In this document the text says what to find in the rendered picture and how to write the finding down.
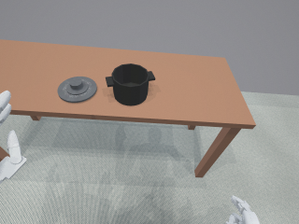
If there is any table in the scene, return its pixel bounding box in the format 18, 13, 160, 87
0, 39, 256, 178

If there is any knob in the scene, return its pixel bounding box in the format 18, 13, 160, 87
69, 78, 83, 90

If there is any robot right hand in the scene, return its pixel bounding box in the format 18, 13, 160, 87
225, 195, 260, 224

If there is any lid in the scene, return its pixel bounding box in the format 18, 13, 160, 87
57, 77, 97, 103

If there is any pot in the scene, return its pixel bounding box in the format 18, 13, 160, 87
106, 63, 155, 106

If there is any robot left hand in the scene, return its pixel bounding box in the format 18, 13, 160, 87
0, 91, 27, 184

